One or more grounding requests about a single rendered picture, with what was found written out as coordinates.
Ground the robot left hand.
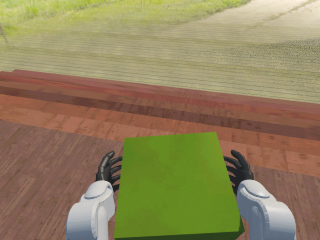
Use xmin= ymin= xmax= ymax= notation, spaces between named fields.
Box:
xmin=95 ymin=151 xmax=123 ymax=193

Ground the robot right hand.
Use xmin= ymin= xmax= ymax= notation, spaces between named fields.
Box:
xmin=223 ymin=149 xmax=254 ymax=196

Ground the carton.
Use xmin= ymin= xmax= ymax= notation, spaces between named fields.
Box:
xmin=113 ymin=132 xmax=245 ymax=240

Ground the left robot forearm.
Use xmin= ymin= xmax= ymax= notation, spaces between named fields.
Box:
xmin=65 ymin=180 xmax=116 ymax=240

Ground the right robot forearm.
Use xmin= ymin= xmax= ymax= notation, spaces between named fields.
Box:
xmin=236 ymin=179 xmax=297 ymax=240

